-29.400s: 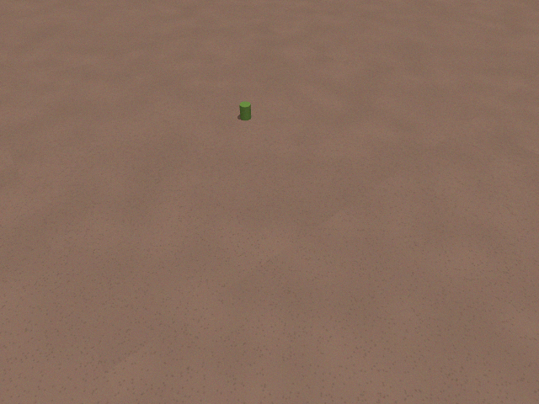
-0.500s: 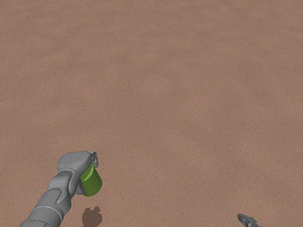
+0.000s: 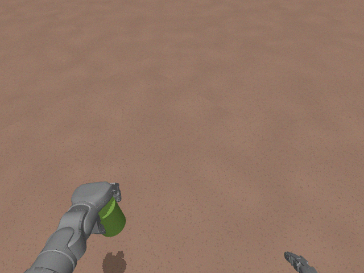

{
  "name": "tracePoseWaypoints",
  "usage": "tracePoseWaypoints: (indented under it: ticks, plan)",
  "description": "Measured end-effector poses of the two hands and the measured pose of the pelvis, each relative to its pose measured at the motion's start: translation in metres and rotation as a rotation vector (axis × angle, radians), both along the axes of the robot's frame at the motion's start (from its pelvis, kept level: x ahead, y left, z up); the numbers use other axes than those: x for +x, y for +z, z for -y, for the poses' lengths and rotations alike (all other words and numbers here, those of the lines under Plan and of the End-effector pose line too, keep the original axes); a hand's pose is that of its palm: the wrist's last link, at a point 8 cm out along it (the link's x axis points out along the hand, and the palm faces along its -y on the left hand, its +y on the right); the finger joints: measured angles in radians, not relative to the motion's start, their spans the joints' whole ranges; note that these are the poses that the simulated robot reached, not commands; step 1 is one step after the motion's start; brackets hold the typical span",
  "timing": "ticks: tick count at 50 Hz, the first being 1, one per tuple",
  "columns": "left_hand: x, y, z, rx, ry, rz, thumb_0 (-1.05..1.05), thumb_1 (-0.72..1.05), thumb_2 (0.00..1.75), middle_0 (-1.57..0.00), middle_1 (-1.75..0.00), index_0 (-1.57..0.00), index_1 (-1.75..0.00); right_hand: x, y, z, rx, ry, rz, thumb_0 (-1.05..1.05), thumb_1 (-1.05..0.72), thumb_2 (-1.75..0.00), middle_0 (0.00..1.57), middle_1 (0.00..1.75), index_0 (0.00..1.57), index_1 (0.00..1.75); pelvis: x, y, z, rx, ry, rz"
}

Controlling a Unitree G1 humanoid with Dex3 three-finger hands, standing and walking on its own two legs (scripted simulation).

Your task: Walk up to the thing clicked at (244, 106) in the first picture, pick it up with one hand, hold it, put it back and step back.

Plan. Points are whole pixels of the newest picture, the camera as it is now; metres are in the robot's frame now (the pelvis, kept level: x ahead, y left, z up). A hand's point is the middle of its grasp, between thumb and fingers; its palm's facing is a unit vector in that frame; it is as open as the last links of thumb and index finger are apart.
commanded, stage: hold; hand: left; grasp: from above
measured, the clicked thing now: (106, 215) +0.30 +0.22 -0.09
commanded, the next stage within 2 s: crouch in 0.72 s
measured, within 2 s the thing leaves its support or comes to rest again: neither
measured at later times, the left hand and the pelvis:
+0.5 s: hand (98, 213) +0.29 +0.22 -0.04, palm faces -0.47 -0.07 -0.88, open 9.9 cm; pelvis +0.00 +0.00 +0.00, yaw +0 degrees
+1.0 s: hand (98, 213) +0.29 +0.22 -0.05, palm faces -0.47 -0.06 -0.88, open 9.9 cm; pelvis +0.00 +0.00 +0.00, yaw +0 degrees
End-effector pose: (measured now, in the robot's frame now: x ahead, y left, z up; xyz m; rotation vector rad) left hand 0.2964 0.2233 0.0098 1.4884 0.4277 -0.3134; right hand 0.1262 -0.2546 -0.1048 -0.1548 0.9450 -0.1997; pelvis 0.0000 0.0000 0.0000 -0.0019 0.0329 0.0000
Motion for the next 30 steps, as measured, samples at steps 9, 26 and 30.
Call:
tracePoseWaypoints:
  ticks: [9, 26, 30]
  plan:
    - [-0.001, 0.008, 0.002, -0.006, -0.003, 0.002, 0.01, -0.02, 0.63, -0.68, -0.76, -0.64, -0.73, 0.005, 0.004, 0.0, 0.003, 0.002, 0.022, 0.02, -0.9, -0.89, 0.2, 0.3, 0.2, 0.3, -0.001, 0.002, 0.001, 0.002, -0.001, 0.014]
    - [-0.003, 0.009, 0.001, -0.008, -0.012, -0.012, 0.01, -0.02, 0.63, -0.68, -0.76, -0.64, -0.73, 0.011, 0.006, -0.002, 0.006, 0.014, 0.021, 0.01, -0.91, -0.9, 0.2, 0.3, 0.2, 0.3, 0.0, 0.004, 0.002, 0.003, 0.002, 0.021]
    - [-0.001, 0.009, -0.001, -0.003, -0.004, -0.003, 0.01, -0.02, 0.62, -0.68, -0.76, -0.64, -0.73, 0.01, 0.005, -0.002, 0.005, 0.012, 0.013, 0.01, -0.91, -0.9, 0.2, 0.3, 0.2, 0.3, 0.001, 0.004, 0.002, 0.003, 0.003, 0.02]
